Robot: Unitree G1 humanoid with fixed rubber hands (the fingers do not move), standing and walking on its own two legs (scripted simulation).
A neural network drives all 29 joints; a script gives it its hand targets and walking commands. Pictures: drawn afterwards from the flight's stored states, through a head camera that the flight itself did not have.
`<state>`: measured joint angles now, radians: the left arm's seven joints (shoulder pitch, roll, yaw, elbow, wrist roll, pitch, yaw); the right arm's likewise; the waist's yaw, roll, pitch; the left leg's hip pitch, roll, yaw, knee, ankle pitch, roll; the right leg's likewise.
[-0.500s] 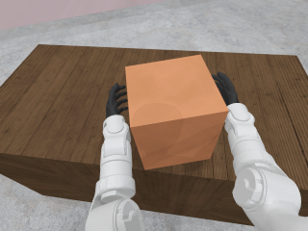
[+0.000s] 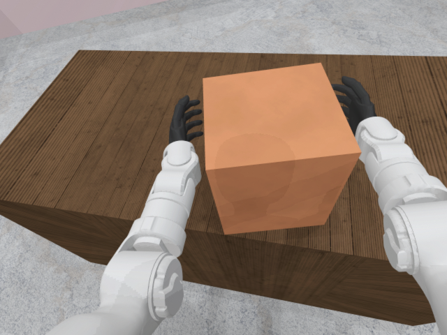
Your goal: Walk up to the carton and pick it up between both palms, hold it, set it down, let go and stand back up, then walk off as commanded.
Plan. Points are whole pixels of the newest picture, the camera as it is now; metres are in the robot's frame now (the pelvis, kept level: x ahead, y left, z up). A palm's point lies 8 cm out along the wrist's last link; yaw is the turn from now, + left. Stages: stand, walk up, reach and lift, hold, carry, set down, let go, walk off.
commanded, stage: set down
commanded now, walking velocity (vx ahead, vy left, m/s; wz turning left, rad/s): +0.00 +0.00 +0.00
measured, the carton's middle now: (268, 157) +0.45 +0.03 +0.03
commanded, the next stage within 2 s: none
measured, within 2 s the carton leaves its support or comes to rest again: neither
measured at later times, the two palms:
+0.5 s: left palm (175, 161) +0.39 +0.19 +0.07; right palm (397, 145) +0.48 -0.19 +0.06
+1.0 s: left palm (169, 186) +0.34 +0.18 +0.07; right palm (428, 181) +0.41 -0.23 +0.06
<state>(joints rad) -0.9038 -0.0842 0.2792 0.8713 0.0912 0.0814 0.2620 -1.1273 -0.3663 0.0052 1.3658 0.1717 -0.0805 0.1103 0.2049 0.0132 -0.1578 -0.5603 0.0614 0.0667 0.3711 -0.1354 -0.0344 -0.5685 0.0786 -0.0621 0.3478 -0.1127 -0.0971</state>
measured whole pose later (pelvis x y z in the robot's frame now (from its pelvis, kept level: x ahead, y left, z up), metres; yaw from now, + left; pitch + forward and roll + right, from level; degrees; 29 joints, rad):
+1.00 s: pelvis -0.01 -0.01 +0.00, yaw +0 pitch +11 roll +1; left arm -0.46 -0.06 0.13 0.46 0.05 0.15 0.26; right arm -0.70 -0.53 0.15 1.12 0.41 -0.18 0.26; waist 0.14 0.01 -0.09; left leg -0.41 0.06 0.07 0.37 -0.14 -0.04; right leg -0.43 0.08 -0.06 0.38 -0.13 -0.11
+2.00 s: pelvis +0.00 +0.01 +0.01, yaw +0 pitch +3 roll +0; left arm 0.16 -0.12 -0.08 -0.07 0.10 0.17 0.32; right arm -0.08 -0.59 0.08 0.75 0.53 -0.28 0.38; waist 0.05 -0.03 -0.06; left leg -0.23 0.05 0.06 0.38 -0.19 -0.03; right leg -0.24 0.07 -0.06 0.36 -0.18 -0.10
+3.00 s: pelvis +0.01 +0.02 +0.01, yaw +0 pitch -1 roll +0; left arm 0.37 -0.10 -0.11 -0.07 0.12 0.17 0.29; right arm 0.18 -0.53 -0.01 0.60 0.42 -0.23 0.35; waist 0.03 -0.04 -0.01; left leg -0.16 0.04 0.07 0.39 -0.22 -0.02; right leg -0.17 0.06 -0.04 0.38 -0.20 -0.08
